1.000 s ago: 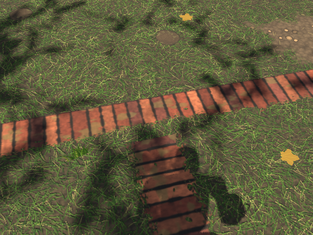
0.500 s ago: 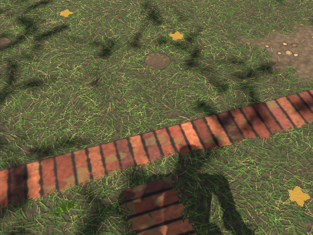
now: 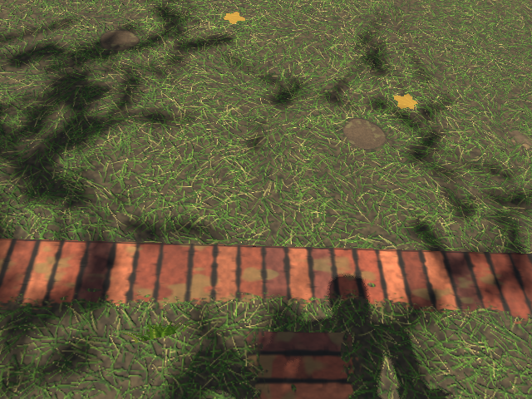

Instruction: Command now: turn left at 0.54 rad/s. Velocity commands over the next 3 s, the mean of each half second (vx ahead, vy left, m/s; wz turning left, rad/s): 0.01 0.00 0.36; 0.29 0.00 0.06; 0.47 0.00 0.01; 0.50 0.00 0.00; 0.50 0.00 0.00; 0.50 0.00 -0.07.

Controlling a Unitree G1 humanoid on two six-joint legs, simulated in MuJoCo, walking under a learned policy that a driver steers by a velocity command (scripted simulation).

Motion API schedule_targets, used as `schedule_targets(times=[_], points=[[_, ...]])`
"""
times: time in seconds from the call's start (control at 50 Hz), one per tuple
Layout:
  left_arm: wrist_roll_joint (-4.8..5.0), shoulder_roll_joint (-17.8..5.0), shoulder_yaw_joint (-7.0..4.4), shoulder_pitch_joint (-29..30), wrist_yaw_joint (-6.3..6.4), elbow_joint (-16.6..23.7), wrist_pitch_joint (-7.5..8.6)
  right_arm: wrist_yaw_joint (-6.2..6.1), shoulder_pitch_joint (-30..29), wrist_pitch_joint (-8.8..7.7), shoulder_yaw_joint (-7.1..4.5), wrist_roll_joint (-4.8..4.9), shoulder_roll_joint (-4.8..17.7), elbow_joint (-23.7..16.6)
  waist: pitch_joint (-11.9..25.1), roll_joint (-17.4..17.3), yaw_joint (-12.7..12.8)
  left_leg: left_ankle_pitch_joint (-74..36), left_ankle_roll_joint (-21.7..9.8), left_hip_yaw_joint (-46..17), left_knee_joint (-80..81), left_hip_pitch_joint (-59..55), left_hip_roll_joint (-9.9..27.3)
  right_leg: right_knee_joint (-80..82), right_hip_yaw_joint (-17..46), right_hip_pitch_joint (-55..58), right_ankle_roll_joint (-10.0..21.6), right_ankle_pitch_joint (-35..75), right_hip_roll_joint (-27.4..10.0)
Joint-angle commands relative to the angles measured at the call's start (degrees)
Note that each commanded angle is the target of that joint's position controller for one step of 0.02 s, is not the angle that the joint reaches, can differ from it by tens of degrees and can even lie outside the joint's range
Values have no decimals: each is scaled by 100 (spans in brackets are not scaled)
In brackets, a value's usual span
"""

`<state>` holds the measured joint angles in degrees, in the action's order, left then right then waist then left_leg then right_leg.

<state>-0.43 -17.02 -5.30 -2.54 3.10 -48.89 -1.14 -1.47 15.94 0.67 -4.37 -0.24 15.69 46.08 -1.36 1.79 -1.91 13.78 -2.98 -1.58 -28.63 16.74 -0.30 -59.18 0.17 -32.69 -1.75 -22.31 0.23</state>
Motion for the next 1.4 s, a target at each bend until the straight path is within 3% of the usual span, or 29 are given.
schedule_targets(times=[0.02, 0.16, 0.28, 0.32, 0.34, 0.36, 0.38, 0.4, 0.42, 0.5, 0.54, 0.6, 0.64, 0.66, 0.68, 0.7, 0.74, 0.82, 0.9, 1.02, 1.06, 1.08, 1.1, 1.12, 1.14, 1.16, 1.2, 1.28, 1.4], points=[[17, -453, -144, 124, 23, 317, 108, -87, -310, -139, -167, 53, 835, -506, 574, -820, 235, -1902, -858, -1579, 1059, -925, 1233, -392, 364, -507, -68, 405, -24], [96, -344, -46, 368, -71, 379, 198, -165, -184, -14, -279, 72, 1092, -644, 581, -1050, 18, -1721, -953, -1916, 880, -1248, 1147, 1402, 448, -29, -278, 452, 63], [138, -444, -14, 41, -208, 265, 277, -87, -486, 73, -187, 45, 971, -733, 682, -1080, 26, -2710, -967, -2131, 502, -1012, 1124, 2400, 254, 1092, -148, 317, 50], [101, -408, 4, -275, -272, 157, 334, -102, -653, 104, -124, 109, 895, -743, 656, -950, 274, -2437, -684, -2060, 285, -847, 875, 3779, 161, 1841, 43, 1463, 38], [25, -599, -28, -387, -277, 129, 346, -111, -523, 90, -89, 73, 803, -728, 708, -711, 247, -1778, -426, -1935, 123, -537, 662, 4007, 424, 2414, 192, 2207, -317], [-92, -989, -83, -469, -254, 171, 332, -98, -307, 49, -6, -60, 545, -757, 892, 317, 50, -417, -112, -1358, -725, 39, 62, 3953, 1359, 3042, 566, 3525, -1277], [-156, -1003, -53, -319, -251, 114, 303, -82, -254, 8, -22, -20, 528, -836, 662, 1167, -112, 1539, 177, -800, -1032, 709, -502, 3930, 2102, 2881, 1471, 4197, -1937], [-140, -708, 21, -235, -255, 186, 332, -89, -435, -9, -104, -47, 906, -793, 635, 991, 124, 2161, 424, -710, -1903, 757, -294, 4101, 2340, 2652, 1897, 3851, -2197], [-106, -688, 31, -212, -240, 186, 353, -98, -566, 0, -201, 37, 1101, -764, 540, 780, 196, 2107, 531, -710, -2542, 924, -274, 4111, 2180, 2668, 1852, 3613, -2010], [48, -590, 97, 53, -216, 82, 320, -101, -447, 118, -93, 41, 558, -575, 372, 607, 52, 1498, 824, -478, -2241, 669, -16, 3963, 1216, 2502, 1365, 3509, -1318], [64, -613, 86, -264, -219, -89, 235, -42, -608, 67, 29, 74, 268, -517, 454, 791, 286, 1158, 775, -16, -1175, 161, 5, 4164, 999, 2433, 1254, 1936, -1033], [152, -983, -3, -473, -192, -135, 144, 22, -707, -27, -37, 161, 489, -464, 128, 886, 342, 530, 502, 424, 64, -384, -204, 4451, 1327, 2061, 1286, -306, -1069], [171, -802, 50, -493, -214, -130, 188, 24, -419, -110, -60, 129, 541, -306, 100, 700, 170, 336, 183, 338, 608, -1181, -148, 4349, 1344, 1584, 1089, -685, -1000], [141, -542, 132, -327, -247, -71, 261, 2, -34, -158, -85, 120, 639, -211, 220, 456, -25, 367, -34, -131, 647, -1828, 241, 3888, 1147, 1056, 876, -586, -855], [107, -122, 231, -1, -272, 119, 370, 1, 471, -204, -210, 55, 1078, -26, 279, -648, -146, 1329, -452, -1227, 898, -2165, 890, 2680, 128, 247, 475, -467, -118], [141, -225, 232, 358, -287, 333, 501, 74, 757, -272, -287, 54, 1341, 25, 7, -1489, -366, 1896, -1042, -2744, 1721, -2133, 1792, 1743, -261, -456, 322, -614, 143], [294, -679, 72, 389, -340, 356, 620, 68, 659, -469, -175, -13, 972, 14, -556, -1170, -263, 1628, -1275, -3034, 1987, -2187, 2053, 345, 249, -1397, 440, -835, -338], [202, -429, 113, 346, -502, 260, 705, 73, 509, -514, -89, 65, 716, -38, -449, -833, -148, 63, -864, -1699, 2169, -2260, 1512, 682, 83, -1389, 453, 525, -622], [140, -152, 258, 721, -614, 390, 672, 86, 626, -485, -136, 85, 876, 11, -404, -889, -232, -560, -752, -741, 2213, -1397, 1134, 2040, -273, -149, 186, 1527, -333], [190, -631, 157, 359, -613, 444, 632, 84, 644, -473, -198, 161, 1091, 138, -351, -965, 213, -1614, -524, -579, 1713, -1369, 1495, 2779, -282, 1055, 506, 1684, -136], [191, -1017, -79, -1193, -518, -14, 614, 47, 674, -430, -111, 105, 890, 124, 616, -726, 924, -2907, -205, -42, -288, -819, 1010, 2790, -292, 3107, 790, 1520, -44], [93, -1497, -189, -2041, -449, -141, 585, 35, 934, -435, 33, -4, 463, -47, 1444, 433, 1043, -1248, 123, 250, -2448, 619, 492, 3077, 1591, 4725, 1295, 545, -1386], [78, -1609, -160, -2216, -524, -198, 614, 25, 1310, -563, 149, 121, 44, -112, 1983, 1784, 799, 1990, 271, -350, -3900, 1867, -326, 4414, 4344, 5317, 1931, -1092, -2239], [128, -1146, -26, -1733, -541, -137, 662, 47, 901, -640, -1, 292, 664, -117, 1204, 1130, 790, 1735, 193, -661, -4561, 2480, 37, 4724, 4179, 4723, 1719, -1575, -2137], [128, -904, 39, -1313, -533, -38, 681, 70, 463, -682, -48, 341, 861, -215, 563, 767, 675, 1198, 43, -465, -4530, 2654, 359, 4696, 3308, 4009, 1515, -1095, -1985], [74, -788, 72, -948, -535, 45, 688, 40, 296, -694, -47, 262, 817, -211, 335, 294, 493, 671, 1, -360, -4282, 2386, 630, 4729, 2680, 3339, 1397, -375, -1759], [-43, -531, 140, -650, -541, 91, 719, 43, 356, -606, -73, 153, 656, -150, 176, 346, 195, 116, -1, -382, -3848, 1835, 912, 4957, 1838, 2549, 1329, 515, -1356], [29, -627, 120, -854, -477, -41, 799, 44, 34, -469, -55, 72, 501, -268, -86, 142, 130, -482, 222, -256, -3114, 2088, 995, 5380, 1179, 2286, 1525, 1386, -1255], [99, -790, 116, -1460, -337, -215, 707, 156, -1200, -591, 75, 71, 260, -614, -315, 25, 533, -2066, 359, 98, -993, 2124, 740, 5437, 402, 2583, 1317, 2220, -996]])
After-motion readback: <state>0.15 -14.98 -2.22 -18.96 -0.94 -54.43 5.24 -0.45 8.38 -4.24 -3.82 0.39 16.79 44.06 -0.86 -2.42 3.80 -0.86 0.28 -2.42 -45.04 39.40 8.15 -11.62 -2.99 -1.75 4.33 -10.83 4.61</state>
